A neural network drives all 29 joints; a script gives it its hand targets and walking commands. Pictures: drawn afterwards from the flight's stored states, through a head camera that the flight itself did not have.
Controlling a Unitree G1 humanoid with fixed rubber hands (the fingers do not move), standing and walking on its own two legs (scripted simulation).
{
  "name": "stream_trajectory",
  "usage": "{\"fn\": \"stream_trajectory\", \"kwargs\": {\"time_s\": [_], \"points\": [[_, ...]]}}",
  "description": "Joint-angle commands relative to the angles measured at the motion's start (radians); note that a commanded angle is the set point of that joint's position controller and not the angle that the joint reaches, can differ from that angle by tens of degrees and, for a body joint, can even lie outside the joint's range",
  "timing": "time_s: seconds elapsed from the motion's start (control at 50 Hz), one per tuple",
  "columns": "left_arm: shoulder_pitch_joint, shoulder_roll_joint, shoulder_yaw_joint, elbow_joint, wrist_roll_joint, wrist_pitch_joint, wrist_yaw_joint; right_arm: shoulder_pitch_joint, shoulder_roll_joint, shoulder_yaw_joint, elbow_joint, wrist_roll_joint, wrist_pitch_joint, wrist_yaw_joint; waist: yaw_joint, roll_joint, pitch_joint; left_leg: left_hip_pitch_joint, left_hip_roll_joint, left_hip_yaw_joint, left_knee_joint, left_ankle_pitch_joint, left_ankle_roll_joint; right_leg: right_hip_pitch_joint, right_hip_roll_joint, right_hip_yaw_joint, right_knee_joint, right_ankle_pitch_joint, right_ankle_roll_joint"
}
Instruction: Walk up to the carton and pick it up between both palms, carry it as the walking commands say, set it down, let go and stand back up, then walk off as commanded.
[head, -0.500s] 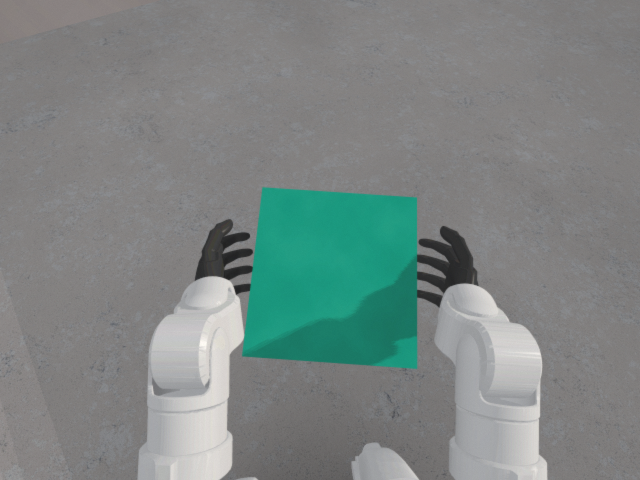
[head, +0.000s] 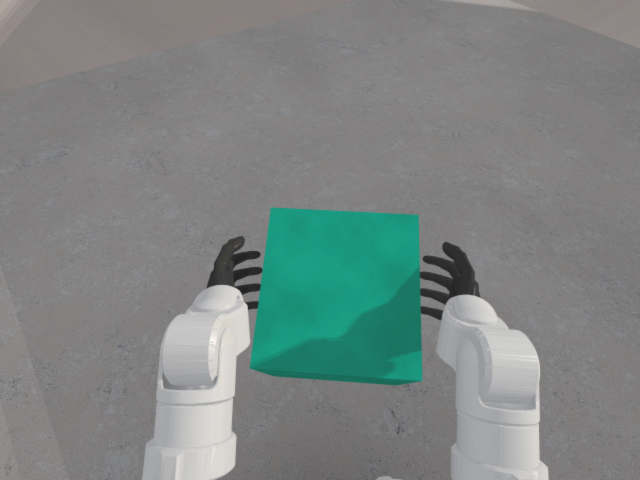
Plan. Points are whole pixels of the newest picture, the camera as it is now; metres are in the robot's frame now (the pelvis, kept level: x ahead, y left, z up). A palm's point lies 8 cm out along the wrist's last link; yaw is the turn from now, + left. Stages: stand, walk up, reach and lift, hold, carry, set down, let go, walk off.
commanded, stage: carry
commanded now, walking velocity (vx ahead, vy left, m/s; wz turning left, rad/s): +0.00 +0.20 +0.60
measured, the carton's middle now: (338, 303) +0.34 -0.01 +0.01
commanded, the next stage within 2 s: none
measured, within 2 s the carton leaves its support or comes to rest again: neither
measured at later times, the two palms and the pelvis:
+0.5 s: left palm (97, 379) +0.20 +0.24 +0.08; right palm (359, 365) +0.22 -0.02 +0.08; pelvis -0.08 +0.08 -0.01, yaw +8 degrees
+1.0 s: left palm out of the picture +0.08 +0.40 +0.11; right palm (176, 417) +0.16 +0.15 +0.10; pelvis -0.16 +0.19 +0.00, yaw +19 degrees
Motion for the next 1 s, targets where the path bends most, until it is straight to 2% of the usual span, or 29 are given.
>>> {"fn": "stream_trajectory", "kwargs": {"time_s": [0.0, 0.02, 0.06, 0.1, 0.12, 0.16, 0.18, 0.22, 0.3, 0.36, 0.38, 0.4, 0.42, 0.44, 0.46, 0.5, 0.58, 0.68, 0.7, 0.72, 0.74, 0.76, 0.78, 0.8, 0.82, 0.84, 0.88, 0.92, 0.98], "points": [[-0.464, -1.002, -0.516, -0.195, -0.357, -0.019, -0.213, -0.350, 1.060, 0.506, 0.012, 0.288, -0.022, 0.238, -0.001, 0.212, -0.301, 0.183, 0.231, -0.275, -0.148, 0.658, 0.146, -0.004, -0.015, -0.190, 0.139, -0.205, -0.009], [-0.444, -0.992, -0.512, -0.185, -0.358, -0.016, -0.213, -0.342, 1.031, 0.495, 0.001, 0.278, -0.018, 0.239, 0.001, 0.190, -0.304, 0.153, 0.221, -0.268, -0.158, 0.637, 0.142, 0.029, -0.006, -0.209, 0.127, -0.203, 0.003], [-0.484, -1.026, -0.535, -0.220, -0.386, -0.014, -0.219, -0.399, 1.040, 0.499, -0.049, 0.297, -0.024, 0.244, 0.008, 0.295, -0.320, 0.126, 0.218, -0.296, -0.158, 0.641, 0.144, 0.095, 0.000, -0.222, 0.070, -0.175, 0.001], [-0.468, -1.026, -0.510, -0.175, -0.371, -0.005, -0.222, -0.400, 1.035, 0.505, -0.034, 0.294, -0.017, 0.233, 0.017, 0.179, -0.337, 0.018, 0.175, -0.267, -0.137, 0.405, 0.112, 0.271, -0.008, -0.220, -0.094, -0.067, -0.021], [-0.465, -1.014, -0.496, -0.169, -0.361, 0.000, -0.219, -0.376, 1.038, 0.497, 0.010, 0.288, -0.008, 0.232, 0.031, 0.152, -0.364, -0.082, 0.155, -0.261, -0.085, 0.316, 0.071, 0.406, -0.079, -0.136, -0.167, 0.031, -0.045], [-0.453, -0.999, -0.468, -0.134, -0.341, -0.001, -0.219, -0.486, 1.028, 0.528, -0.078, 0.304, -0.010, 0.236, 0.024, -0.321, -0.348, -0.316, -0.038, -0.075, 0.329, -0.289, -0.027, 0.506, -0.485, 0.281, -0.324, 0.485, -0.216], [-0.456, -0.995, -0.482, -0.193, -0.362, -0.004, -0.219, -0.445, 1.041, 0.531, -0.070, 0.310, -0.007, 0.234, 0.008, -0.266, -0.341, -0.297, 0.058, -0.182, 0.466, -0.296, -0.028, 0.455, -0.509, 0.250, -0.279, 0.617, -0.241], [-0.445, -1.023, -0.467, -0.157, -0.338, 0.006, -0.218, -0.509, 1.044, 0.545, -0.096, 0.328, -0.003, 0.237, 0.005, -0.093, -0.264, -0.222, 0.089, -0.219, 0.495, -0.201, -0.018, 0.279, -0.450, 0.143, -0.305, 0.377, -0.206], [-0.410, -0.988, -0.417, -0.130, -0.324, 0.022, -0.214, -0.505, 1.033, 0.537, -0.069, 0.329, 0.027, 0.221, -0.003, -0.257, -0.252, -0.114, 0.043, -0.046, 0.201, -0.196, -0.024, 0.308, -0.353, -0.044, -0.240, 0.554, -0.109], [-0.362, -0.983, -0.424, -0.130, -0.305, 0.017, -0.194, -0.451, 1.034, 0.546, -0.056, 0.340, 0.025, 0.222, -0.005, -0.240, -0.370, -0.027, 0.010, -0.011, -0.091, -0.081, -0.040, 0.469, -0.320, -0.135, -0.055, 0.887, -0.056], [-0.359, -0.994, -0.435, -0.160, -0.323, 0.002, -0.197, -0.424, 1.050, 0.555, -0.077, 0.345, 0.018, 0.229, -0.011, -0.271, -0.392, 0.054, 0.000, -0.028, -0.223, 0.045, -0.033, 0.438, -0.287, -0.172, 0.008, 0.849, -0.015], [-0.361, -0.982, -0.431, -0.156, -0.314, 0.006, -0.198, -0.403, 1.049, 0.541, -0.063, 0.335, 0.025, 0.236, -0.024, -0.186, -0.417, 0.205, 0.035, -0.103, -0.177, 0.154, -0.009, 0.276, -0.250, -0.192, 0.113, 0.596, 0.022], [-0.360, -0.989, -0.435, -0.137, -0.304, 0.007, -0.199, -0.430, 1.047, 0.548, -0.054, 0.338, 0.018, 0.237, -0.011, 0.028, -0.380, 0.344, 0.148, -0.292, -0.121, 0.607, 0.038, 0.016, -0.157, -0.207, 0.241, -0.028, 0.042], [-0.367, -1.015, -0.453, -0.129, -0.303, 0.004, -0.200, -0.476, 1.043, 0.550, -0.084, 0.357, 0.002, 0.242, 0.010, 0.277, -0.362, 0.392, 0.284, -0.482, -0.129, 1.009, 0.111, -0.169, -0.046, -0.244, 0.366, -0.442, 0.063], [-0.437, -1.015, -0.492, -0.196, -0.334, -0.006, -0.204, -0.450, 1.054, 0.532, -0.062, 0.352, -0.007, 0.251, 0.009, 0.308, -0.351, 0.288, 0.269, -0.489, -0.168, 0.764, 0.158, -0.116, -0.063, -0.184, 0.419, -0.476, 0.043], [-0.488, -1.041, -0.511, -0.196, -0.343, -0.004, -0.212, -0.448, 1.087, 0.526, -0.044, 0.343, -0.008, 0.254, 0.003, 0.226, -0.303, 0.174, 0.216, -0.495, -0.231, 0.357, 0.165, -0.083, -0.062, -0.162, 0.447, -0.341, 0.025], [-0.538, -1.076, -0.574, -0.290, -0.405, -0.027, -0.214, -0.438, 1.064, 0.504, -0.132, 0.333, -0.036, 0.260, 0.009, 0.249, -0.387, 0.230, 0.146, -0.486, -0.280, 0.263, 0.129, -0.054, -0.023, -0.165, 0.376, -0.220, 0.002], [-0.471, -1.050, -0.559, -0.271, -0.400, -0.006, -0.217, -0.393, 1.063, 0.520, -0.132, 0.323, -0.029, 0.253, 0.010, 0.286, -0.420, 0.245, 0.147, -0.508, -0.283, 0.449, 0.116, 0.126, 0.017, -0.183, 0.096, -0.219, -0.024], [-0.419, -1.035, -0.525, -0.230, -0.378, -0.008, -0.221, -0.434, 1.050, 0.535, -0.167, 0.330, -0.030, 0.250, 0.021, 0.216, -0.447, 0.201, 0.110, -0.471, -0.341, 0.373, 0.038, 0.238, 0.027, -0.207, -0.011, -0.209, -0.040], [-0.409, -1.053, -0.516, -0.190, -0.376, 0.002, -0.223, -0.442, 1.055, 0.529, -0.146, 0.323, -0.024, 0.245, 0.031, 0.255, -0.423, 0.081, 0.087, -0.413, -0.369, 0.414, -0.067, 0.392, 0.026, -0.250, -0.136, -0.198, -0.061], [-0.440, -1.048, -0.519, -0.200, -0.385, 0.003, -0.228, -0.484, 1.046, 0.530, -0.164, 0.324, -0.025, 0.240, 0.038, 0.247, -0.416, -0.024, 0.044, -0.358, -0.379, 0.326, -0.115, 0.551, 0.027, -0.267, -0.265, -0.157, -0.078], [-0.397, -1.035, -0.480, -0.165, -0.369, 0.005, -0.233, -0.492, 1.063, 0.551, -0.167, 0.324, -0.018, 0.236, 0.073, 0.044, -0.446, -0.240, -0.074, -0.221, -0.266, 0.125, -0.219, 0.797, -0.140, -0.135, -0.459, -0.148, -0.152], [-0.454, -1.031, -0.464, -0.155, -0.360, 0.003, -0.233, -0.525, 1.074, 0.565, -0.152, 0.337, -0.005, 0.234, 0.018, -0.449, -0.428, -0.181, -0.082, -0.169, 0.347, -0.270, -0.105, 0.546, -0.565, 0.278, -0.467, -0.053, -0.264], [-0.377, -1.042, -0.444, -0.122, -0.340, 0.009, -0.231, -0.571, 1.060, 0.579, -0.189, 0.352, 0.005, 0.240, 0.004, -0.453, -0.331, -0.179, 0.050, -0.257, 0.617, -0.224, -0.077, 0.328, -0.632, 0.231, -0.425, 0.143, -0.294], [-0.368, -1.070, -0.434, -0.144, -0.336, -0.006, -0.231, -0.607, 1.070, 0.618, -0.242, 0.382, -0.014, 0.243, -0.012, -0.330, -0.320, -0.140, 0.116, -0.371, 0.687, -0.206, -0.045, 0.252, -0.560, 0.131, -0.311, 0.291, -0.250], [-0.413, -1.046, -0.440, -0.172, -0.360, -0.001, -0.239, -0.616, 1.057, 0.608, -0.253, 0.370, -0.015, 0.236, -0.010, -0.244, -0.275, -0.178, 0.099, -0.293, 0.657, -0.162, -0.040, 0.219, -0.523, 0.035, -0.326, 0.219, -0.206], [-0.471, -1.054, -0.482, -0.241, -0.385, -0.001, -0.235, -0.567, 1.038, 0.573, -0.244, 0.356, -0.011, 0.220, -0.026, -0.192, -0.284, -0.226, 0.072, -0.185, 0.360, -0.165, -0.026, 0.443, -0.402, -0.110, -0.178, 0.664, -0.119], [-0.441, -0.977, -0.453, -0.208, -0.351, 0.016, -0.216, -0.475, 1.028, 0.539, -0.097, 0.333, 0.023, 0.216, -0.006, -0.231, -0.329, -0.175, 0.024, -0.062, 0.127, -0.199, -0.018, 0.561, -0.366, -0.190, -0.083, 0.898, -0.074], [-0.326, -0.936, -0.408, -0.130, -0.292, 0.017, -0.191, -0.422, 1.010, 0.531, -0.027, 0.334, 0.033, 0.216, -0.008, -0.318, -0.383, 0.004, -0.059, 0.033, -0.189, 0.017, -0.050, 0.535, -0.309, -0.275, 0.043, 0.989, 0.011]]}}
